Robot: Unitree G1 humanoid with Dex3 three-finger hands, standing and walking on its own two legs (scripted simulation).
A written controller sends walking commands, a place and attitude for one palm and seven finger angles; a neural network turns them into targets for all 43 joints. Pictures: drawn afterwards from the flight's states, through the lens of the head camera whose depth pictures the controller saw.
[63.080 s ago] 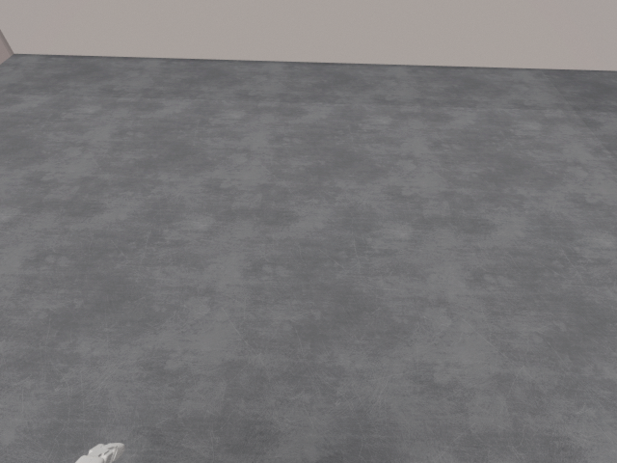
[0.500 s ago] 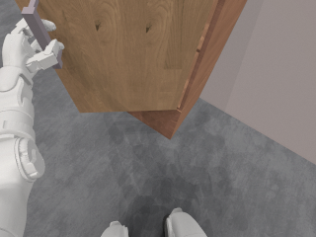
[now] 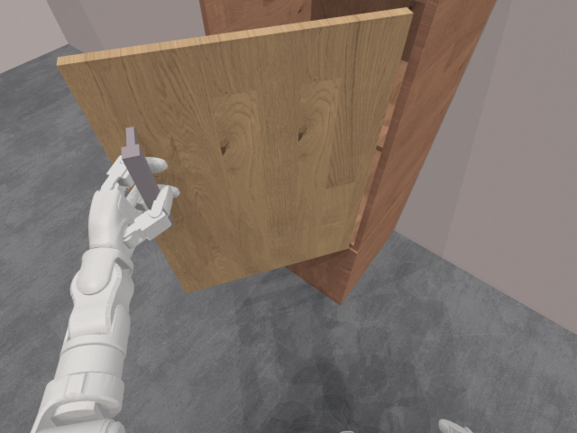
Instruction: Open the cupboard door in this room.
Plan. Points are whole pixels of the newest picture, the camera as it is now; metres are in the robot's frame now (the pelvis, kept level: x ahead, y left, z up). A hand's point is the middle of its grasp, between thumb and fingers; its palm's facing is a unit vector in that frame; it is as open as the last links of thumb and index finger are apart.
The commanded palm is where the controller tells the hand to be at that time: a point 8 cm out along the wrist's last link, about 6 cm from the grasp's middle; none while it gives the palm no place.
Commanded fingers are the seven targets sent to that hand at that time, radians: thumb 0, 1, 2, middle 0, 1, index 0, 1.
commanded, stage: pull the door open along its arc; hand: left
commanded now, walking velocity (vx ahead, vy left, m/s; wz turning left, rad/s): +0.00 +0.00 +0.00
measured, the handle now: (149, 181) +0.45 +0.20 +0.09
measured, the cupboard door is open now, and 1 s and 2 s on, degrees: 55 80 82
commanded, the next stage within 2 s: open thumb and fingers to let go in 0.48 s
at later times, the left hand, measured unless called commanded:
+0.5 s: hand (222, 290) +0.28 +0.08 +0.10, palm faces +0.38 -0.92 +0.02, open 6.3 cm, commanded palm +0.22 +0.12 +0.09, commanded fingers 0.00 0.90 0.90 -0.40 -1.35 -0.40 -1.35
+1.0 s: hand (229, 292) +0.27 +0.07 +0.10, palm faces +0.40 -0.92 +0.01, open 10.6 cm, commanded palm +0.23 +0.11 +0.09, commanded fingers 0.00 -0.50 0.30 -0.30 -1.20 -0.30 -1.20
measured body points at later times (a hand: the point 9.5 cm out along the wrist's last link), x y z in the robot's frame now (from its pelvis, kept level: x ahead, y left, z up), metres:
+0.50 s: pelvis +0.00 -0.04 +0.01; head +0.01 -0.06 +0.46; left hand +0.25 +0.13 +0.10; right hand +0.19 -0.24 -0.08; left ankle -0.04 +0.10 -0.71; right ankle +0.01 -0.13 -0.71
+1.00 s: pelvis -0.02 -0.04 +0.01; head -0.01 -0.06 +0.46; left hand +0.25 +0.12 +0.10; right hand +0.17 -0.24 -0.09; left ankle -0.04 +0.10 -0.71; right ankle +0.01 -0.13 -0.71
